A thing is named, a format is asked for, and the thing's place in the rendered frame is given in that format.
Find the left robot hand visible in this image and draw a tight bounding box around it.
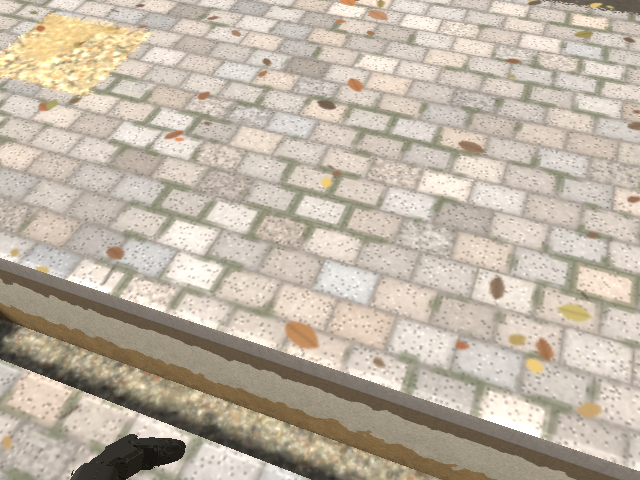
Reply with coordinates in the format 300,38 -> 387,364
70,434 -> 186,480

